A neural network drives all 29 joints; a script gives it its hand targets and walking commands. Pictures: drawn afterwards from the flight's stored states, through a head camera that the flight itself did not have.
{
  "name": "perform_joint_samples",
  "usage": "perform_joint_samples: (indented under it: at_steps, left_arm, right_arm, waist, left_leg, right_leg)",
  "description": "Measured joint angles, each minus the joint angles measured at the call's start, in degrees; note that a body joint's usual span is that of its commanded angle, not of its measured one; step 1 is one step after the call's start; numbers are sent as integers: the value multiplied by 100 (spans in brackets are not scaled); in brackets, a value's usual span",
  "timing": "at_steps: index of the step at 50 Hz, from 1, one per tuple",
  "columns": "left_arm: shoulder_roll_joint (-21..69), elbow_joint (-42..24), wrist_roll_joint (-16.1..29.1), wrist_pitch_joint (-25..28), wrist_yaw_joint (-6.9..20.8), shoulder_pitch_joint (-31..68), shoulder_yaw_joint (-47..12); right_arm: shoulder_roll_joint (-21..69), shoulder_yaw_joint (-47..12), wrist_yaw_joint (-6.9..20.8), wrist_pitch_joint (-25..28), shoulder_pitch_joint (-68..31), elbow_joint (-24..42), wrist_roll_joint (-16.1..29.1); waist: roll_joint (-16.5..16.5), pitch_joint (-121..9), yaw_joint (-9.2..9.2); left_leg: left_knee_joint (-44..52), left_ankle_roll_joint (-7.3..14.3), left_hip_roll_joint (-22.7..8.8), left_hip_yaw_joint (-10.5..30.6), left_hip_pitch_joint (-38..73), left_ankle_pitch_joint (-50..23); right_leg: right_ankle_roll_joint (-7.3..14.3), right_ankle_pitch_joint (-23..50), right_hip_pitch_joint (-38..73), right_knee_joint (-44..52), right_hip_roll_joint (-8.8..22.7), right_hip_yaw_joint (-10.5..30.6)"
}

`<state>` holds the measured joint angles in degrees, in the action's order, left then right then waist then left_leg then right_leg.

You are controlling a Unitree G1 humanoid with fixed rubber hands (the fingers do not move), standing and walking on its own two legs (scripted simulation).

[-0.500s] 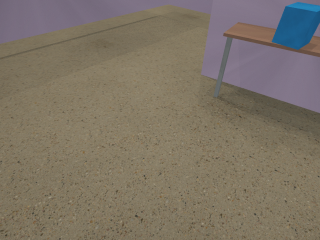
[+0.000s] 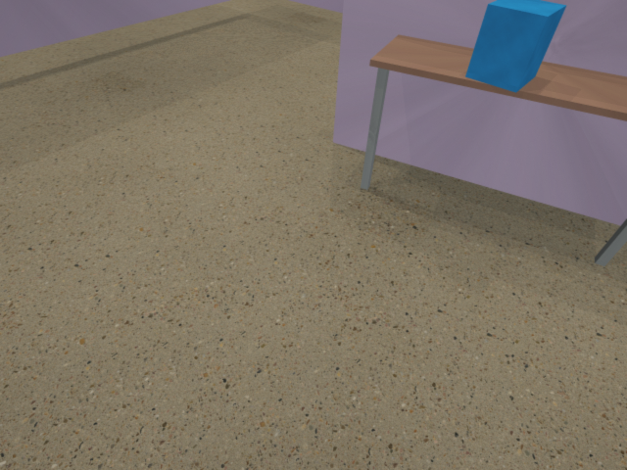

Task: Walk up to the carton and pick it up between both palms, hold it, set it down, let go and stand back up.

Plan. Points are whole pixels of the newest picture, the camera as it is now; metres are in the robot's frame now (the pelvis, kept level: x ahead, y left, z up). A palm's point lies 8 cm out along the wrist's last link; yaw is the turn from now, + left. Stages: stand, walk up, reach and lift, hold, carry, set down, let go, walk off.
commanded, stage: walk up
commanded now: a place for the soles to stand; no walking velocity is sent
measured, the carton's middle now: (513, 43) +1.53 -0.71 +0.03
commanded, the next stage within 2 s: none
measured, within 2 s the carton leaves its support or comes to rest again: neither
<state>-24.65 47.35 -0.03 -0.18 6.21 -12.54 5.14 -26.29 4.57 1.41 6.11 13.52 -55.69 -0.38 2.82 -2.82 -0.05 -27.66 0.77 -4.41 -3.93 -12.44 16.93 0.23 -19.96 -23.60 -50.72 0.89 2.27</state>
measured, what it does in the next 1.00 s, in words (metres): walks ahead: right foot, then left foot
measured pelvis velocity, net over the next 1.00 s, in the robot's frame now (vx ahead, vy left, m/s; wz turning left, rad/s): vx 0.45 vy -0.08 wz -0.17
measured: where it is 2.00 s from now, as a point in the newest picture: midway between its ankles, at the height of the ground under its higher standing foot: (363, 325)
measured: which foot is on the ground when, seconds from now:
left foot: down 0.00-0.16, up 0.18-0.40, down 0.42-0.76, up 0.78-1.00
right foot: up 0.00-0.14, down 0.16-0.42, up 0.44-0.76, down 0.78-1.00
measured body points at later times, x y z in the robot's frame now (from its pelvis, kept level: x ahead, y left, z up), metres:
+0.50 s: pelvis +0.23 -0.03 -0.01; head +0.24 -0.01 +0.44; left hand +0.33 +0.29 -0.13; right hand +0.30 -0.39 -0.09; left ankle +0.26 +0.08 -0.74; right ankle +0.16 -0.17 -0.70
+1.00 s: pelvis +0.45 -0.08 -0.02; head +0.47 -0.07 +0.43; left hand +0.57 +0.23 -0.13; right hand +0.50 -0.44 -0.10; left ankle +0.51 +0.04 -0.73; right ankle +0.44 -0.21 -0.74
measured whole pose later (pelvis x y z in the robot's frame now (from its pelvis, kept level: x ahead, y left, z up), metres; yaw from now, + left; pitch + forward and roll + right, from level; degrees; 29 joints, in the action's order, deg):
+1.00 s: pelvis +0.45 -0.08 -0.02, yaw -10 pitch -1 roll -1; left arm -24.8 47.5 0.0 1.8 4.4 -18.2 5.2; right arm -26.2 4.0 1.4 5.2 9.8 -53.2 -0.4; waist 1.0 2.6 0.0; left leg -45.2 0.3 -5.7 -4.8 -23.1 26.7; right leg 1.4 -18.7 -17.6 -37.1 -0.7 0.5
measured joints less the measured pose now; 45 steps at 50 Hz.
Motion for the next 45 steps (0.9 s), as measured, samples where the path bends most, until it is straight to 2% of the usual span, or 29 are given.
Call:
perform_joint_samples:
  at_steps: [3,7,8,11,13,15,19,20,22,25,27,31,35,37,38,39,41,42,45]
  left_arm:
    - [-2,-112,0,-1,88,229,0]
    - [-16,-166,0,62,114,310,3]
    - [-67,-168,0,110,88,291,7]
    - [-13,16,-1,152,-56,47,5]
    - [-10,106,0,154,-122,-137,5]
    - [-9,126,0,156,-173,-321,3]
    - [-7,98,-1,156,-190,-631,2]
    - [-7,105,0,155,-190,-664,2]
    - [-6,117,-1,156,-190,-690,3]
    - [-5,54,-1,158,-208,-511,3]
    - [-8,-27,0,158,-180,-327,1]
    - [-9,-166,0,157,-55,-7,1]
    - [-13,-241,0,156,44,239,1]
    - [-18,-242,0,155,57,231,2]
    - [-53,-242,0,171,40,198,5]
    - [-88,-236,0,188,-11,141,15]
    - [-26,-83,-1,189,-99,-16,13]
    - [-16,-19,-1,190,-119,-97,13]
    - [-13,43,-1,193,-182,-299,11]
  right_arm:
    - [-74,1,0,0,56,1,0]
    - [-241,1,0,-5,43,19,0]
    - [-270,1,0,-17,35,52,0]
    - [-235,-2,-1,-99,-235,90,0]
    - [-120,-20,1,-89,-348,140,0]
    - [-32,-39,6,-79,-446,159,0]
    - [40,-39,10,-58,-556,177,0]
    - [40,-40,10,-48,-539,177,0]
    - [49,-39,7,25,-481,176,0]
    - [77,-39,3,93,-212,170,0]
    - [92,-40,3,92,-43,173,0]
    - [14,-39,3,92,43,174,0]
    - [-129,-39,3,73,43,174,0]
    - [-220,-38,3,33,36,180,0]
    - [-256,-39,3,10,29,202,0]
    - [-280,-37,2,-22,-14,214,0]
    - [-255,-40,2,-98,-234,221,0]
    - [-198,-42,3,-101,-300,239,0]
    - [-51,-58,3,-100,-379,251,1]
  waist:
    - [45,160,4]
    - [1,219,15]
    - [47,247,20]
    - [-133,340,20]
    - [-182,383,15]
    - [-194,425,9]
    - [-166,492,4]
    - [-168,452,2]
    - [-140,355,0]
    - [-67,262,-7]
    - [4,258,-2]
    - [104,354,2]
    - [110,486,8]
    - [70,431,14]
    - [88,446,18]
    - [107,483,19]
    - [-63,558,21]
    - [-116,566,17]
    - [-182,571,9]
  left_leg:
    - [177,0,-46,-103,385,124]
    - [-215,-17,-176,-180,625,653]
    - [-762,-17,-208,-189,499,859]
    - [-2959,-9,-269,-62,-227,1011]
    - [-3443,-9,-175,-53,-642,858]
    - [-3183,-9,-113,-43,-937,852]
    - [-1782,-9,-32,-36,-1114,861]
    - [-1345,-9,-16,-34,-1112,668]
    - [-924,-10,8,-67,-1001,-326]
    - [-883,-11,-4,-133,-704,-10]
    - [-562,-11,-5,-160,-356,96]
    - [-105,-11,-6,-262,204,148]
    - [-38,-45,-7,-327,649,464]
    - [-327,-70,-59,-345,684,767]
    - [-772,-70,-88,-351,616,964]
    - [-1488,-54,-140,-347,440,1138]
    - [-2923,-46,-167,-121,-45,1212]
    - [-3365,-47,-160,-113,-287,1138]
    - [-3459,-46,-137,-99,-853,959]
  right_leg:
    - [0,266,-285,103,147,4]
    - [0,560,-237,1067,218,-145]
    - [30,452,-124,1311,217,-139]
    - [-16,259,19,942,-14,-158]
    - [-7,209,318,1153,-85,-156]
    - [9,182,581,1384,-116,-154]
    - [11,-62,935,1519,-122,-94]
    - [6,-148,977,1520,-124,-86]
    - [25,-320,939,1258,-120,-27]
    - [34,-364,423,-144,-124,-9]
    - [34,-63,129,-499,-89,-1]
    - [34,258,-428,-463,55,4]
    - [34,667,-555,467,179,-67]
    - [33,828,-494,1043,178,-270]
    - [57,755,-365,1279,150,-299]
    - [94,724,-296,1261,126,-277]
    - [98,546,-231,901,-52,-282]
    - [105,487,-117,933,-111,-272]
    - [115,425,253,1235,-161,-270]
